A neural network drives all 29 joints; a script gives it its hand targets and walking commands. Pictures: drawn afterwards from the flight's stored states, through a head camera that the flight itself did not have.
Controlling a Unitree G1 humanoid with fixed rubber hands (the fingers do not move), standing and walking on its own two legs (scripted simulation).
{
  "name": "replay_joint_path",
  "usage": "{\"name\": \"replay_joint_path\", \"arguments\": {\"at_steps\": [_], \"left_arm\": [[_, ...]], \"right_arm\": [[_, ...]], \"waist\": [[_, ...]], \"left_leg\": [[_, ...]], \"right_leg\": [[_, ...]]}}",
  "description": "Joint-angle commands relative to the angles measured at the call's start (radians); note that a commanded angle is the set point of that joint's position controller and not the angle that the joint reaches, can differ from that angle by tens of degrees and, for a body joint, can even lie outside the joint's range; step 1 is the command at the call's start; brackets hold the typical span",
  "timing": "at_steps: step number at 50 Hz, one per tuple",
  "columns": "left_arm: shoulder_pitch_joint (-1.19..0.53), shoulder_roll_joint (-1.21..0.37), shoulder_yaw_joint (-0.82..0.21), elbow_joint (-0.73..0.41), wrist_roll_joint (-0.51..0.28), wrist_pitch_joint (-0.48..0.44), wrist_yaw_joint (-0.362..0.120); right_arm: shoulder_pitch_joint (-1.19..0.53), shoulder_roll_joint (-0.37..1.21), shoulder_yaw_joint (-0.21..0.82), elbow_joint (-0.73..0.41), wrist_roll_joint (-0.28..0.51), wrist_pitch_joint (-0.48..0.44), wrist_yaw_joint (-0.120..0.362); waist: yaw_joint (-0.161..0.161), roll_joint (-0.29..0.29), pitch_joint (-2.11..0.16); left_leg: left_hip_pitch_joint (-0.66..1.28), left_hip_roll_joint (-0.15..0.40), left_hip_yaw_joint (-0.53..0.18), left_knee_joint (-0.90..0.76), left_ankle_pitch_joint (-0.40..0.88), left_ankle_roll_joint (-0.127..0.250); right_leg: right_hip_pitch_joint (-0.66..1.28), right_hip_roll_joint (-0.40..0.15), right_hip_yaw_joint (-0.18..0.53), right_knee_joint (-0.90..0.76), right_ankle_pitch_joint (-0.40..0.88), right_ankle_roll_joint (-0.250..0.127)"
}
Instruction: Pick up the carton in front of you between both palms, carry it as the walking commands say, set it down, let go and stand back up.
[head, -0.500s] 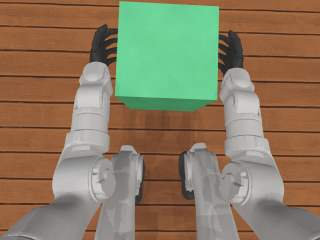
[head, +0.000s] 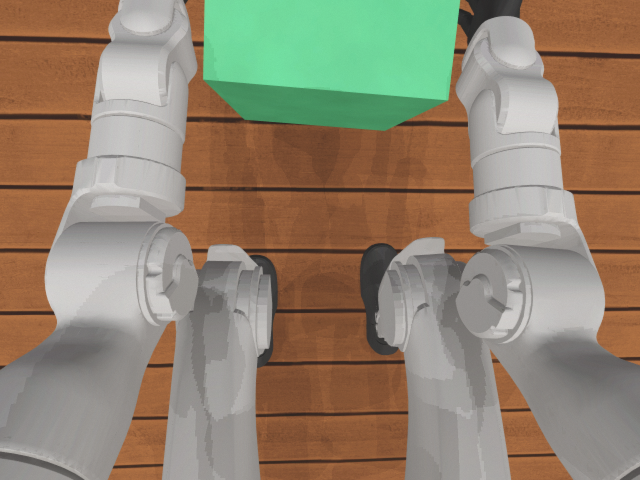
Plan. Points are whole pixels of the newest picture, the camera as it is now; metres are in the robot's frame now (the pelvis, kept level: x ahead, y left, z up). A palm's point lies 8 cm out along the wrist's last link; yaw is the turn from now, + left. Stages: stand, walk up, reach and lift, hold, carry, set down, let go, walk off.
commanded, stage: set down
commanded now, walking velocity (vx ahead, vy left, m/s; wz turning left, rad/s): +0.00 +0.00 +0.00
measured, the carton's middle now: (326, 20) +0.56 -0.01 -0.24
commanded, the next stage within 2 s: none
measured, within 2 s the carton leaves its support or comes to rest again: rests again in 0.40 s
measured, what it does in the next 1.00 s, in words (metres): lowers itself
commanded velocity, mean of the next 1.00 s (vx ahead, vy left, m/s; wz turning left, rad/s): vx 0.00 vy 0.00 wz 0.00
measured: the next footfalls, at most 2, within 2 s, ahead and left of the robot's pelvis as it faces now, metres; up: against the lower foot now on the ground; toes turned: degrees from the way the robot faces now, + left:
none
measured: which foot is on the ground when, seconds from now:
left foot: down 0.00-1.00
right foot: down 0.00-1.00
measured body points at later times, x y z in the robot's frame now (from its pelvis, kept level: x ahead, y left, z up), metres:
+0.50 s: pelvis +0.00 +0.00 -0.05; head +0.37 +0.01 +0.19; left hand +0.59 +0.14 -0.21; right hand +0.56 -0.17 -0.21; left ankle +0.09 +0.11 -0.39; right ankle +0.11 -0.12 -0.39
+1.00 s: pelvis -0.01 +0.01 -0.06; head +0.37 +0.02 +0.18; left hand +0.58 +0.14 -0.22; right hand +0.56 -0.17 -0.22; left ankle +0.09 +0.11 -0.39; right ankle +0.11 -0.12 -0.39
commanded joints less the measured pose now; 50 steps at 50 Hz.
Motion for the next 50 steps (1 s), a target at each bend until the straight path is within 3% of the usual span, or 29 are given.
{"name": "replay_joint_path", "arguments": {"at_steps": [1,5,10,12,20,27,50], "left_arm": [[-0.631,-0.887,-0.422,-0.088,-0.161,-0.049,-0.257],[-0.688,-0.858,-0.448,-0.084,-0.203,-0.06,-0.25],[-0.787,-0.857,-0.519,-0.167,-0.281,-0.074,-0.233],[-0.742,-0.865,-0.504,-0.12,-0.267,-0.069,-0.229],[-0.654,-0.875,-0.393,0.03,-0.19,-0.07,-0.269],[-0.615,-0.834,-0.324,0.117,-0.132,-0.056,-0.298],[-0.415,-0.616,-0.152,0.267,0.033,-0.001,-0.321]], "right_arm": [[-0.764,0.794,0.487,-0.097,0.159,-0.056,0.261],[-0.815,0.757,0.497,-0.093,0.198,-0.068,0.264],[-0.845,0.783,0.537,-0.112,0.277,-0.074,0.258],[-0.845,0.787,0.53,-0.097,0.276,-0.072,0.262],[-0.805,0.785,0.443,0.005,0.217,-0.075,0.295],[-0.768,0.766,0.382,0.085,0.177,-0.063,0.312],[-0.536,0.555,0.172,0.29,0.026,-0.029,0.342]], "waist": [[-0.022,0.047,-1.323],[-0.032,0.059,-1.317],[-0.034,0.085,-1.471],[-0.028,0.09,-1.412],[-0.014,0.055,-1.098],[0.002,0.047,-0.876],[0.003,0.061,-0.414]], "left_leg": [[0.648,-0.077,0.046,-0.114,0.398,-0.01],[0.678,-0.07,0.038,-0.06,0.434,-0.007],[0.805,-0.066,0.031,-0.004,0.578,-0.003],[0.802,-0.066,0.024,0.006,0.586,0.001],[0.545,-0.069,0.035,0.011,0.389,0.013],[0.438,-0.058,0.032,0.009,0.25,0.025],[0.391,-0.048,-0.007,-0.008,0.078,0.031]], "right_leg": [[0.707,0.091,-0.077,-0.054,0.404,0.001],[0.685,0.079,-0.082,0.0,0.427,-0.002],[0.729,0.077,-0.088,0.056,0.54,-0.009],[0.664,0.078,-0.089,0.064,0.519,-0.006],[0.58,0.082,-0.08,0.077,0.383,-0.009],[0.498,0.084,-0.068,0.073,0.251,-0.014],[0.311,0.073,-0.054,0.076,0.035,-0.027]]}}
